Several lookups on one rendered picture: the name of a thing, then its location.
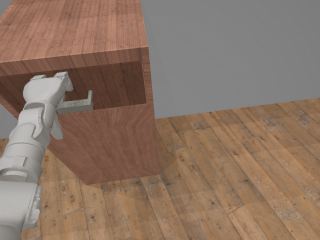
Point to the drawer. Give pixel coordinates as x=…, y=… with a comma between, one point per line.
x=113, y=85

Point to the left robot upper arm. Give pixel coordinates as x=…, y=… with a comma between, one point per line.
x=20, y=205

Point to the handle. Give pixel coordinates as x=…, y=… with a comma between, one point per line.
x=73, y=106

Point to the robot left hand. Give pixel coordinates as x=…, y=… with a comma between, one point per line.
x=52, y=90

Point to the left robot forearm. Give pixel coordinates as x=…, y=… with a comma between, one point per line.
x=24, y=152

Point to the cabinet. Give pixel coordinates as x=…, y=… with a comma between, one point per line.
x=101, y=145

